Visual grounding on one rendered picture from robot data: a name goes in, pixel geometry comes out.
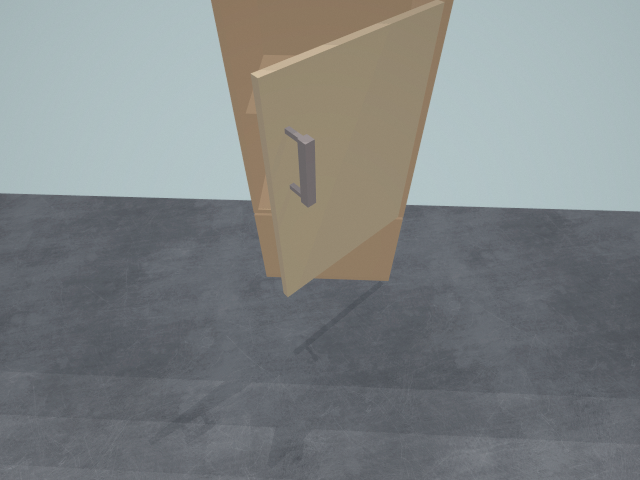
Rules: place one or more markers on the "handle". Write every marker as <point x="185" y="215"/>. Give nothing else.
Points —
<point x="306" y="157"/>

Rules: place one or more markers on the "cupboard door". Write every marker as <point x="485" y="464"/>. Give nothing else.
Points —
<point x="360" y="97"/>

